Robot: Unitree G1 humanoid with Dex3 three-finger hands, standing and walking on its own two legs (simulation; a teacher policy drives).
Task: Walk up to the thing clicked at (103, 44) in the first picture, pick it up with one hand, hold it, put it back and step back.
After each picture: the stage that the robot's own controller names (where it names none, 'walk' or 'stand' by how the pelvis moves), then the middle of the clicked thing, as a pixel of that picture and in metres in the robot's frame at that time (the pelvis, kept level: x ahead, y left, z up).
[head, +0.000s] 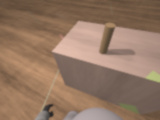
stand; (106, 40) +0.60 -0.06 +0.12
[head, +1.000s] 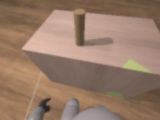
walk; (79, 30) +0.57 +0.16 +0.15
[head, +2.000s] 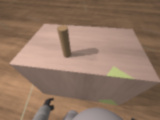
stand; (65, 43) +0.50 +0.24 +0.12
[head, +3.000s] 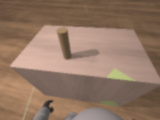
stand; (65, 45) +0.49 +0.23 +0.12
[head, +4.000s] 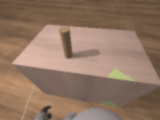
stand; (66, 44) +0.50 +0.23 +0.12
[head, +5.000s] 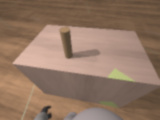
stand; (67, 44) +0.51 +0.23 +0.12
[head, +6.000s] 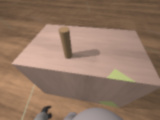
stand; (66, 44) +0.50 +0.23 +0.12
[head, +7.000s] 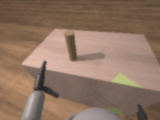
rise first; (71, 47) +0.49 +0.22 +0.12
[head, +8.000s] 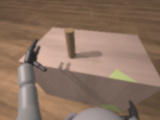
go down; (70, 45) +0.53 +0.21 +0.13
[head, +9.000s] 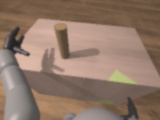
go down; (63, 43) +0.47 +0.21 +0.13
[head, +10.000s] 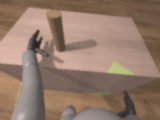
close in; (58, 35) +0.50 +0.22 +0.15
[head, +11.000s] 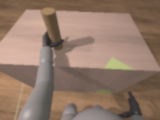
close; (54, 32) +0.52 +0.23 +0.17
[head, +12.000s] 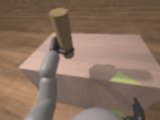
lift; (65, 38) +0.35 +0.16 +0.32
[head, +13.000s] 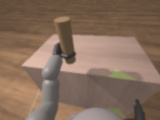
hold; (67, 44) +0.34 +0.17 +0.29
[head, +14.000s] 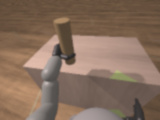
hold; (66, 45) +0.34 +0.17 +0.29
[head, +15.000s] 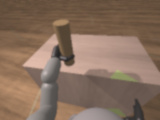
hold; (66, 46) +0.33 +0.17 +0.28
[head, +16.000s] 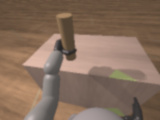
crouch; (68, 40) +0.36 +0.16 +0.30
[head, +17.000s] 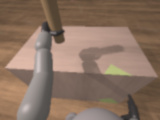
crouch; (54, 21) +0.49 +0.22 +0.31
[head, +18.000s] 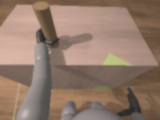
lower; (49, 29) +0.52 +0.23 +0.18
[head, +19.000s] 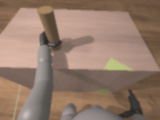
lower; (52, 32) +0.51 +0.23 +0.17
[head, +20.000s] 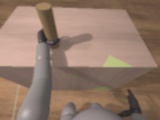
lower; (50, 30) +0.52 +0.23 +0.18
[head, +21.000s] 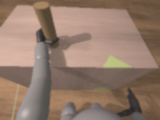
lower; (49, 29) +0.52 +0.23 +0.18
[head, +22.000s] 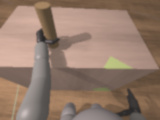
open; (49, 29) +0.52 +0.23 +0.17
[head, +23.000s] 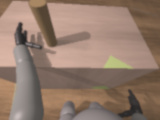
rise; (46, 28) +0.52 +0.24 +0.17
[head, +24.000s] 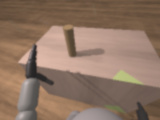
sink last; (70, 43) +0.51 +0.23 +0.15
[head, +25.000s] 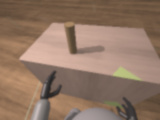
stand; (71, 40) +0.53 +0.22 +0.14
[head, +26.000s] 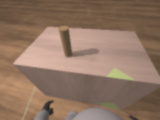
stand; (66, 43) +0.52 +0.24 +0.13
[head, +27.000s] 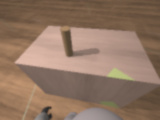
stand; (67, 43) +0.53 +0.24 +0.12
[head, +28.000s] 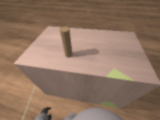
stand; (67, 43) +0.53 +0.24 +0.12
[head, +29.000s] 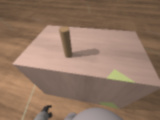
stand; (66, 44) +0.52 +0.24 +0.12
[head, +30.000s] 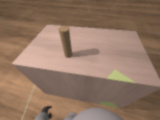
stand; (66, 43) +0.51 +0.24 +0.12
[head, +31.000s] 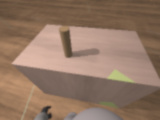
walk; (66, 43) +0.51 +0.24 +0.12
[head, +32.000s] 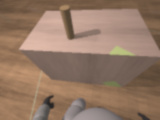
walk; (68, 24) +0.65 +0.25 +0.13
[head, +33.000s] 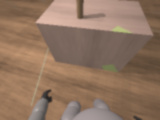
walk; (80, 4) +0.95 +0.20 +0.14
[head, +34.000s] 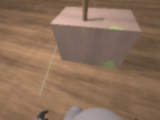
walk; (85, 10) +1.17 +0.23 +0.13
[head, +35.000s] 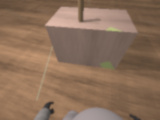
stand; (80, 11) +1.13 +0.23 +0.12
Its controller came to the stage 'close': yes
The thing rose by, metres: 0.19
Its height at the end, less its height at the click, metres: +0.00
